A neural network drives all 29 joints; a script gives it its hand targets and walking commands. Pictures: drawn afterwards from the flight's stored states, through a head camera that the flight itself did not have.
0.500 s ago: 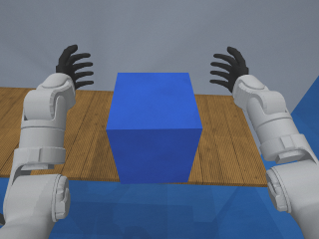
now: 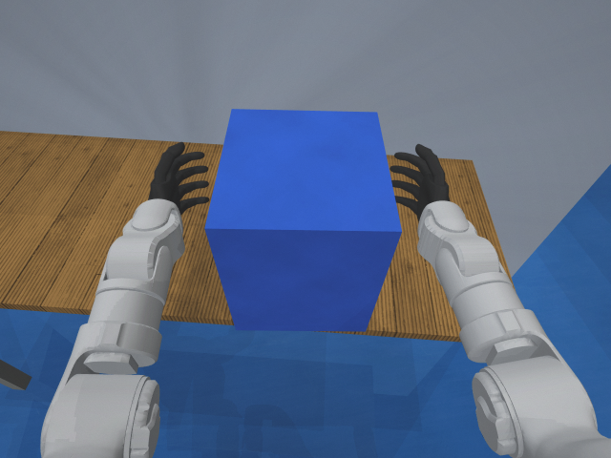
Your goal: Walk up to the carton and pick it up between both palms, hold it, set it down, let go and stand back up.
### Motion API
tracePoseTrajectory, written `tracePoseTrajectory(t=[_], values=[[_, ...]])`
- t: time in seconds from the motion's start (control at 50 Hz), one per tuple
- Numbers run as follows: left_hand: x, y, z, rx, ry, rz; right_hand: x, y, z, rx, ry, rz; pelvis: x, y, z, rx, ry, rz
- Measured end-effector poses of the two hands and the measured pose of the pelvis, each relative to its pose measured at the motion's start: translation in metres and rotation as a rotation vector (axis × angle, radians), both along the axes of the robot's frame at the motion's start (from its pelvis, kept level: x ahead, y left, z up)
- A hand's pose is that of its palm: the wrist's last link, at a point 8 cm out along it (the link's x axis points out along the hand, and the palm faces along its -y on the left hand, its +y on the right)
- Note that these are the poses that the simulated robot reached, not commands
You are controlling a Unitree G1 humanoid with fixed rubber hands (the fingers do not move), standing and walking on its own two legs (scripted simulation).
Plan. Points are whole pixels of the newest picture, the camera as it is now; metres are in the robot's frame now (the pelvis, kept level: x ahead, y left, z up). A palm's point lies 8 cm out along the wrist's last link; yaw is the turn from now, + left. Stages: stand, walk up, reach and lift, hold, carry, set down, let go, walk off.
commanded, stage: reach and lift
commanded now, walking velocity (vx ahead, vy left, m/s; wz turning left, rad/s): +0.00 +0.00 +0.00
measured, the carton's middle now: (302, 227) +0.43 +0.03 +0.05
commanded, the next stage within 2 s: none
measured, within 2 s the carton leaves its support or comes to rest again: neither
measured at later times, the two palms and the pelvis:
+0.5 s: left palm (188, 215) +0.42 +0.18 +0.09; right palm (425, 205) +0.44 -0.14 +0.09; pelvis +0.02 -0.01 +0.00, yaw +0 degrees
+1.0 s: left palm (192, 210) +0.42 +0.17 +0.11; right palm (412, 209) +0.42 -0.12 +0.10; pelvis +0.02 +0.01 +0.01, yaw +0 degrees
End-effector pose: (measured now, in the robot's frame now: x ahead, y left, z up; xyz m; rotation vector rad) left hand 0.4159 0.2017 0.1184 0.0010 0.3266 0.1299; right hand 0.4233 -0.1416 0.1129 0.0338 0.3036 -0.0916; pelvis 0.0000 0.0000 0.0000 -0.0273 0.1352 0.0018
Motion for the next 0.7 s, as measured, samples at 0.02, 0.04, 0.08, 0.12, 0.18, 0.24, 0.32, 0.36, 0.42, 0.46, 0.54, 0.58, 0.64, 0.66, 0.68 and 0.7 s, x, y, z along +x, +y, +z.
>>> tracePoseTrajectory(t=[0.02, 0.04, 0.08, 0.12, 0.18, 0.24, 0.32, 0.36, 0.42, 0.46, 0.54, 0.58, 0.64, 0.66, 0.68, 0.7], values=[[0.002, -0.001, 0.0, 0.001, -0.004, 0.001, 0.002, 0.001, 0.0, -0.003, -0.002, 0.0, 0.0, 0.0, 0.0, 0.0, 0.009, 0.0], [0.004, -0.002, 0.001, 0.001, -0.009, 0.003, 0.003, 0.003, -0.001, -0.007, -0.005, -0.001, 0.001, 0.0, -0.001, 0.0, 0.016, 0.001], [0.007, -0.003, 0.001, 0.002, -0.015, 0.005, 0.006, 0.005, -0.001, -0.015, -0.008, -0.004, 0.002, 0.0, -0.001, 0.001, 0.023, 0.003], [0.01, -0.004, 0.001, 0.002, -0.019, 0.006, 0.008, 0.006, -0.002, -0.023, -0.009, -0.009, 0.005, -0.001, -0.001, 0.001, 0.021, 0.004], [0.01, -0.005, -0.004, 0.001, -0.017, 0.006, 0.009, 0.006, -0.005, -0.034, -0.004, -0.017, 0.009, -0.001, 0.0, 0.003, 0.007, 0.007], [0.008, -0.006, -0.013, -0.001, -0.008, 0.007, 0.009, 0.004, -0.012, -0.041, 0.009, -0.026, 0.013, -0.001, 0.0, 0.004, -0.005, 0.009], [0.004, -0.009, -0.026, -0.001, -0.005, 0.017, 0.009, 0.001, -0.022, -0.034, 0.019, -0.029, 0.016, -0.003, 0.0, 0.002, 0.001, 0.008], [0.003, -0.012, -0.03, -0.003, -0.011, 0.02, 0.01, -0.001, -0.024, -0.029, 0.013, -0.027, 0.017, -0.004, 0.0, 0.001, 0.009, 0.007], [0.004, -0.015, -0.033, -0.007, -0.018, 0.018, 0.012, -0.002, -0.023, -0.029, -0.003, -0.022, 0.017, -0.005, -0.001, 0.0, 0.022, 0.007], [0.006, -0.017, -0.033, -0.01, -0.023, 0.016, 0.014, -0.002, -0.021, -0.031, -0.014, -0.019, 0.016, -0.006, -0.001, 0.001, 0.031, 0.006], [0.01, -0.02, -0.028, -0.011, -0.045, 0.012, 0.016, 0.0, -0.017, -0.032, -0.03, -0.014, 0.015, -0.007, -0.001, 0.004, 0.044, 0.004], [0.011, -0.021, -0.024, -0.011, -0.056, 0.009, 0.016, 0.001, -0.015, -0.029, -0.034, -0.012, 0.015, -0.006, -0.001, 0.005, 0.045, 0.002], [0.012, -0.025, -0.019, -0.016, -0.068, 0.003, 0.015, 0.005, -0.014, -0.024, -0.033, -0.011, 0.015, -0.005, 0.0, 0.007, 0.042, 0.001], [0.012, -0.026, -0.018, -0.018, -0.07, 0.0, 0.014, 0.007, -0.014, -0.022, -0.031, -0.01, 0.015, -0.005, 0.0, 0.007, 0.039, 0.001], [0.012, -0.028, -0.018, -0.022, -0.072, -0.003, 0.013, 0.009, -0.014, -0.021, -0.028, -0.009, 0.015, -0.005, 0.0, 0.008, 0.037, 0.001], [0.012, -0.029, -0.017, -0.024, -0.074, -0.004, 0.013, 0.012, -0.014, -0.021, -0.026, -0.007, 0.014, -0.004, 0.001, 0.008, 0.034, 0.0]])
